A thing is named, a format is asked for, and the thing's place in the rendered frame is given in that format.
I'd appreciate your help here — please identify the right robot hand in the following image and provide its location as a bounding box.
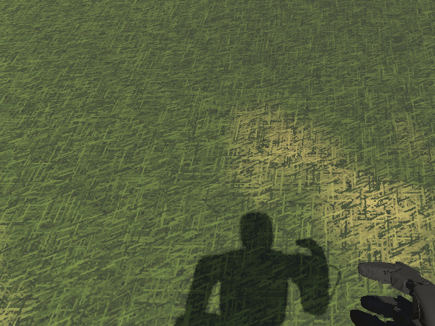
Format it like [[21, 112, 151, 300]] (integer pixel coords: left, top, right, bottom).
[[350, 261, 435, 326]]

